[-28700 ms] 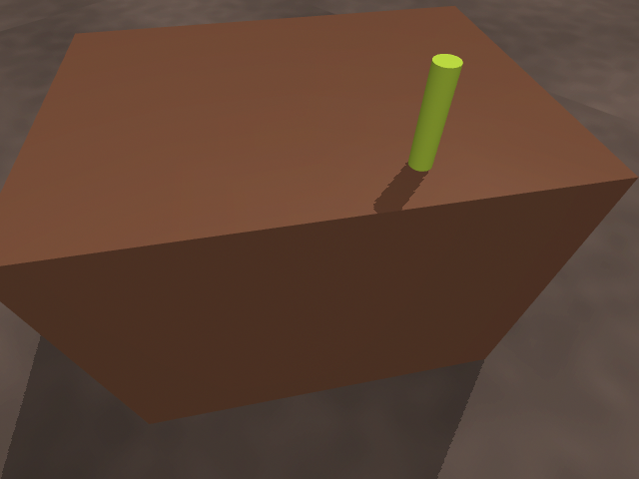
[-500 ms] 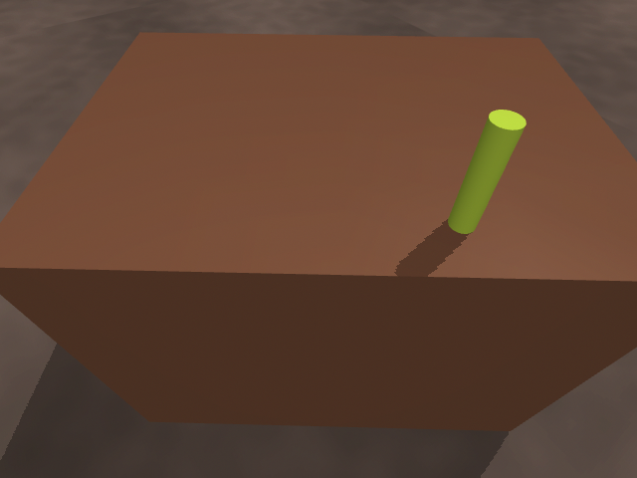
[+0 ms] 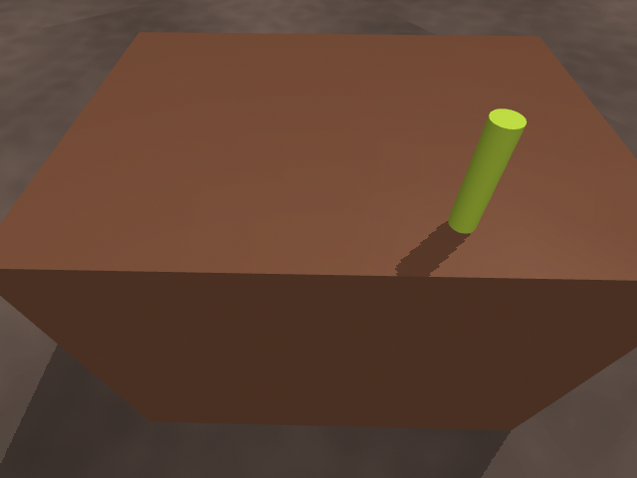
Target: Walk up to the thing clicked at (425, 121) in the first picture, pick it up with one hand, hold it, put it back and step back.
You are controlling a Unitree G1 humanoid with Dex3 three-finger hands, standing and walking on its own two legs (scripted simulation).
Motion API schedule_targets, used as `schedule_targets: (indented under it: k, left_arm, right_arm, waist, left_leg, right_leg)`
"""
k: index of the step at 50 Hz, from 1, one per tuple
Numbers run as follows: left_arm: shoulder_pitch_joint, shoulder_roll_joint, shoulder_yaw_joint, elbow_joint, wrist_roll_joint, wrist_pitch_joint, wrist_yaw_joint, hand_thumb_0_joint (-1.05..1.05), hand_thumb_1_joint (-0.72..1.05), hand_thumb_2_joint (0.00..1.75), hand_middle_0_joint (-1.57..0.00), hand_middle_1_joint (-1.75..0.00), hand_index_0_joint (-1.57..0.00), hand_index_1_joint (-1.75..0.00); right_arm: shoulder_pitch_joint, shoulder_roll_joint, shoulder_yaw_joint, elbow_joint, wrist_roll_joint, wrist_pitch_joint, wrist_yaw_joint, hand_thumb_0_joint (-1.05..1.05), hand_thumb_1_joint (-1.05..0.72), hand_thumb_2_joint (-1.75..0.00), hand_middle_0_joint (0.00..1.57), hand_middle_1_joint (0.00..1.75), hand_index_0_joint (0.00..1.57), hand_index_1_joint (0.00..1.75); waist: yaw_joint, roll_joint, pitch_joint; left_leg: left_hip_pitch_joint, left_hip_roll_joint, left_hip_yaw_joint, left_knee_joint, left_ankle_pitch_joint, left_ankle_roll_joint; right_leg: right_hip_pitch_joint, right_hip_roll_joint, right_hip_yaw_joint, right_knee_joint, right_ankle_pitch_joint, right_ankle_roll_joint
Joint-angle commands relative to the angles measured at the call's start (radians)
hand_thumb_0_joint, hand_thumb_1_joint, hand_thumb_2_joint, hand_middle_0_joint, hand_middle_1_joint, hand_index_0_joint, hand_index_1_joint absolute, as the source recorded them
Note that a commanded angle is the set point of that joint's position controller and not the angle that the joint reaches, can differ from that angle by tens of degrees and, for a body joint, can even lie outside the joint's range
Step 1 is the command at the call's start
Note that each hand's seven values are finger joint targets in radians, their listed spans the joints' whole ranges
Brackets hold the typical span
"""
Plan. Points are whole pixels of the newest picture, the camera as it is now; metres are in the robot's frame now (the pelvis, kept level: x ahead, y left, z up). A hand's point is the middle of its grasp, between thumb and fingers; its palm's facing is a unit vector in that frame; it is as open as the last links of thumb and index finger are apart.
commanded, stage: stand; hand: right
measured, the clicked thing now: (481, 178) +0.47 -0.22 +0.11
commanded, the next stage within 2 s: step back in 0.76 s
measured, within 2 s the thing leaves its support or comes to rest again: neither
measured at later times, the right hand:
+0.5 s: hand out of the picture +0.06 -0.25 -0.16, palm faces -0.02 +0.94 -0.34, open 7.3 cm
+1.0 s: hand out of the picture +0.05 -0.25 -0.16, palm faces -0.01 +0.91 -0.40, open 7.3 cm
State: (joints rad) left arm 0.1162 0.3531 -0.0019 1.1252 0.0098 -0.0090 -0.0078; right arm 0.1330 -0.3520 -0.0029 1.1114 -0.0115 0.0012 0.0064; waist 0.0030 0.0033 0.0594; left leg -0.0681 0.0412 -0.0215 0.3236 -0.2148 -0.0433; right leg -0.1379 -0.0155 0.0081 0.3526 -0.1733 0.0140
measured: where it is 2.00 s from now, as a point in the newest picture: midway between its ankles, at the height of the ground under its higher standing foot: outside the picture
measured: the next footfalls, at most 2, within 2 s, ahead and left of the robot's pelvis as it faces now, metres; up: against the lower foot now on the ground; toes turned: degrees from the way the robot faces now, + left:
right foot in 1.50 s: -0.10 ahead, -0.05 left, +0.00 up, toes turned -2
left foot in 1.90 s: -0.20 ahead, +0.19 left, +0.00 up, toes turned -4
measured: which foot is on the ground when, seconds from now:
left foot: down 0.00-1.00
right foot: down 0.00-1.00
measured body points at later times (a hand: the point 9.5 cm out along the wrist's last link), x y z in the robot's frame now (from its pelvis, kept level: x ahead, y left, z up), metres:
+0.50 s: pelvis +0.00 +0.00 +0.00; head +0.01 +0.00 +0.45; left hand +0.06 +0.30 -0.13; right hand +0.06 -0.30 -0.14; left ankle -0.02 +0.15 -0.75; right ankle +0.01 -0.13 -0.75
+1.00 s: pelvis -0.04 +0.03 -0.02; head +0.03 +0.03 +0.43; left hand +0.08 +0.34 -0.14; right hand +0.05 -0.30 -0.14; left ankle -0.06 +0.14 -0.72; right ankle +0.01 -0.13 -0.75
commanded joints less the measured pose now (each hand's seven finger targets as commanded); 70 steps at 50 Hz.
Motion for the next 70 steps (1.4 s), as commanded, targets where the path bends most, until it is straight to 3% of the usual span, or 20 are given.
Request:
schedule_targets:
  k: [1,30,37,39,41,43,44,46,49,51,52,53,54,55,56,60,64,65,66,70]
  left_arm:
    - [-0.030,0.219,0.041,-0.057,-0.001,-0.019,0.016,0.00,0.90,0.90,-0.20,-0.30,-0.20,-0.30]
    - [-0.031,0.224,0.043,-0.060,-0.001,-0.018,0.015,0.00,0.90,0.90,-0.20,-0.30,-0.20,-0.30]
    - [-0.027,0.223,0.041,-0.061,-0.002,-0.022,0.016,0.00,0.90,0.90,-0.20,-0.30,-0.20,-0.30]
    - [-0.018,0.279,0.095,-0.098,-0.022,-0.003,0.025,0.00,0.90,0.90,-0.20,-0.30,-0.20,-0.30]
    - [-0.012,0.285,0.103,-0.121,-0.023,0.004,0.029,0.00,0.90,0.90,-0.20,-0.30,-0.20,-0.30]
    - [-0.038,0.301,0.111,-0.161,-0.017,0.013,0.030,0.00,0.90,0.90,-0.20,-0.30,-0.20,-0.30]
    - [-0.066,0.304,0.114,-0.177,-0.008,0.015,0.032,0.00,0.90,0.90,-0.20,-0.30,-0.20,-0.30]
    - [-0.089,0.306,0.119,-0.219,0.016,0.019,0.032,0.00,0.90,0.90,-0.20,-0.30,-0.20,-0.30]
    - [-0.162,0.288,0.108,-0.269,0.021,0.029,0.034,0.00,0.90,0.90,-0.20,-0.30,-0.20,-0.30]
    - [-0.158,0.265,0.099,-0.289,0.009,0.043,0.032,0.00,0.90,0.90,-0.20,-0.30,-0.20,-0.30]
    - [-0.144,0.230,0.092,-0.304,-0.001,0.052,0.031,0.00,0.90,0.90,-0.20,-0.30,-0.20,-0.30]
    - [-0.146,0.185,0.085,-0.322,-0.008,0.059,0.036,0.00,0.90,0.90,-0.20,-0.30,-0.20,-0.30]
    - [-0.101,0.191,0.093,-0.301,-0.003,0.071,0.045,0.00,0.90,0.90,-0.20,-0.30,-0.20,-0.30]
    - [-0.056,0.196,0.089,-0.300,0.002,0.074,0.051,0.00,0.90,0.90,-0.20,-0.30,-0.20,-0.30]
    - [-0.072,0.207,0.095,-0.288,0.005,0.076,0.056,0.00,0.90,0.90,-0.20,-0.30,-0.20,-0.30]
    - [0.017,0.222,0.104,-0.271,-0.004,0.075,0.043,0.00,0.90,0.90,-0.20,-0.30,-0.20,-0.30]
    - [0.003,0.201,0.106,-0.313,0.008,0.061,0.037,0.00,0.90,0.90,-0.20,-0.30,-0.20,-0.30]
    - [-0.013,0.201,0.109,-0.320,0.009,0.060,0.037,0.00,0.90,0.90,-0.20,-0.30,-0.20,-0.30]
    - [-0.019,0.199,0.109,-0.331,0.009,0.059,0.037,0.00,0.90,0.90,-0.20,-0.30,-0.20,-0.30]
    - [0.001,0.193,0.113,-0.336,0.013,0.054,0.029,0.00,0.90,0.90,-0.20,-0.30,-0.20,-0.30]
  right_arm:
    - [-0.019,-0.214,-0.041,-0.056,0.002,-0.022,-0.016,0.00,-0.90,-0.90,0.20,0.30,0.20,0.30]
    - [-0.019,-0.211,-0.043,-0.051,-0.001,-0.021,-0.012,0.00,-0.90,-0.90,0.20,0.30,0.20,0.30]
    - [-0.020,-0.215,-0.043,-0.051,0.002,-0.023,-0.012,0.00,-0.90,-0.90,0.20,0.30,0.20,0.30]
    - [-0.036,-0.238,-0.061,-0.072,0.013,0.001,-0.014,0.00,-0.90,-0.90,0.20,0.30,0.20,0.30]
    - [-0.009,-0.226,-0.065,-0.085,0.020,0.009,-0.016,0.00,-0.90,-0.90,0.20,0.30,0.20,0.30]
    - [0.007,-0.218,-0.071,-0.106,0.019,0.022,-0.015,0.00,-0.90,-0.90,0.20,0.30,0.20,0.30]
    - [0.014,-0.208,-0.075,-0.114,0.016,0.030,-0.015,0.00,-0.90,-0.90,0.20,0.30,0.20,0.30]
    - [0.052,-0.213,-0.084,-0.131,0.010,0.043,-0.010,0.00,-0.90,-0.90,0.20,0.30,0.20,0.30]
    - [0.112,-0.219,-0.095,-0.144,0.017,0.038,-0.007,0.00,-0.90,-0.90,0.20,0.30,0.20,0.30]
    - [0.129,-0.226,-0.097,-0.146,0.004,0.023,-0.011,0.00,-0.90,-0.90,0.20,0.30,0.20,0.30]
    - [0.110,-0.266,-0.108,-0.159,-0.014,0.019,-0.016,0.00,-0.90,-0.90,0.20,0.30,0.20,0.30]
    - [0.112,-0.332,-0.130,-0.164,-0.030,0.014,-0.019,0.00,-0.90,-0.90,0.20,0.30,0.20,0.30]
    - [0.090,-0.347,-0.132,-0.178,-0.036,0.010,-0.023,0.00,-0.90,-0.90,0.20,0.30,0.20,0.30]
    - [0.054,-0.371,-0.134,-0.205,-0.029,0.010,-0.025,0.00,-0.90,-0.90,0.20,0.30,0.20,0.30]
    - [0.029,-0.368,-0.136,-0.220,-0.029,0.010,-0.028,0.00,-0.90,-0.90,0.20,0.30,0.20,0.30]
    - [-0.059,-0.261,-0.115,-0.258,-0.023,0.000,-0.047,0.00,-0.90,-0.90,0.20,0.30,0.20,0.30]
    - [0.038,-0.242,-0.119,-0.254,-0.004,0.003,-0.058,0.00,-0.90,-0.90,0.20,0.30,0.20,0.30]
    - [0.047,-0.244,-0.120,-0.257,-0.003,0.004,-0.059,0.00,-0.90,-0.90,0.20,0.30,0.20,0.30]
    - [0.059,-0.247,-0.122,-0.261,-0.004,0.006,-0.059,0.00,-0.90,-0.90,0.20,0.30,0.20,0.30]
    - [0.052,-0.269,-0.126,-0.280,-0.005,0.009,-0.052,0.00,-0.90,-0.90,0.20,0.30,0.20,0.30]
  waist:
    - [-0.002,-0.008,-0.074]
    - [-0.001,-0.010,-0.054]
    - [-0.001,-0.005,-0.078]
    - [0.011,-0.021,-0.014]
    - [0.006,-0.054,-0.063]
    - [0.000,-0.123,-0.100]
    - [-0.003,-0.171,-0.104]
    - [-0.007,-0.197,-0.112]
    - [-0.048,-0.225,-0.128]
    - [-0.053,-0.136,-0.129]
    - [-0.051,0.040,-0.104]
    - [-0.046,0.216,-0.076]
    - [-0.019,0.129,-0.080]
    - [-0.018,0.149,-0.091]
    - [-0.027,0.174,-0.084]
    - [0.038,0.150,-0.088]
    - [-0.015,0.111,-0.120]
    - [-0.031,0.106,-0.114]
    - [-0.040,0.098,-0.121]
    - [-0.041,0.124,-0.125]
  left_leg:
    - [-0.019,0.088,-0.047,-0.050,0.159,0.049]
    - [-0.036,0.086,-0.046,-0.059,0.083,0.053]
    - [-0.018,0.090,-0.043,-0.050,0.143,0.052]
    - [-0.079,0.060,-0.021,0.121,0.308,0.077]
    - [-0.072,0.021,0.012,0.224,0.257,0.073]
    - [-0.110,-0.047,0.036,0.361,0.063,0.069]
    - [-0.144,-0.075,0.028,0.456,-0.201,0.074]
    - [-0.182,-0.061,-0.027,0.586,-0.367,0.090]
    - [-0.157,-0.038,-0.037,0.496,-0.257,0.095]
    - [-0.126,-0.031,0.001,0.216,0.001,0.084]
    - [-0.126,0.072,-0.147,0.064,0.228,0.093]
    - [-0.039,0.200,-0.342,0.011,0.494,0.115]
    - [-0.035,0.245,-0.360,0.042,0.589,0.151]
    - [-0.064,0.291,-0.367,0.057,0.650,0.187]
    - [-0.111,0.301,-0.392,0.018,0.554,0.188]
    - [0.047,0.156,-0.169,0.111,0.569,0.133]
    - [0.201,0.161,-0.161,0.149,0.618,0.136]
    - [0.192,0.188,-0.176,0.149,0.621,0.177]
    - [0.203,0.207,-0.186,0.156,0.610,0.209]
    - [0.123,0.214,-0.180,0.155,0.533,0.210]
  right_leg:
    - [0.032,-0.106,0.069,-0.046,0.179,-0.036]
    - [0.011,-0.104,0.085,-0.062,0.079,-0.037]
    - [0.028,-0.107,0.081,-0.049,0.175,-0.036]
    - [-0.023,-0.107,0.094,0.053,0.423,-0.066]
    - [-0.020,-0.153,0.129,0.046,0.473,-0.124]
    - [-0.038,-0.235,0.218,0.017,0.461,-0.200]
    - [-0.054,-0.283,0.259,0.014,0.454,-0.244]
    - [-0.102,-0.320,0.270,0.032,0.394,-0.283]
    - [-0.148,-0.264,0.196,0.116,0.383,-0.224]
    - [-0.131,-0.176,0.147,0.237,0.284,-0.150]
    - [-0.182,-0.065,0.105,0.371,0.139,-0.095]
    - [-0.347,0.096,0.075,0.522,-0.260,-0.056]
    - [-0.373,0.132,0.167,0.616,-0.416,-0.048]
    - [-0.365,0.136,0.195,0.684,-0.461,-0.042]
    - [-0.349,0.143,0.224,0.752,-0.441,-0.043]
    - [-0.417,0.129,0.219,0.811,-0.250,-0.030]
    - [-0.416,0.112,0.169,0.646,-0.251,0.006]
    - [-0.393,0.103,0.167,0.616,-0.282,0.014]
    - [-0.379,0.089,0.157,0.563,-0.293,0.014]
    - [-0.258,0.058,0.084,0.392,-0.276,-0.012]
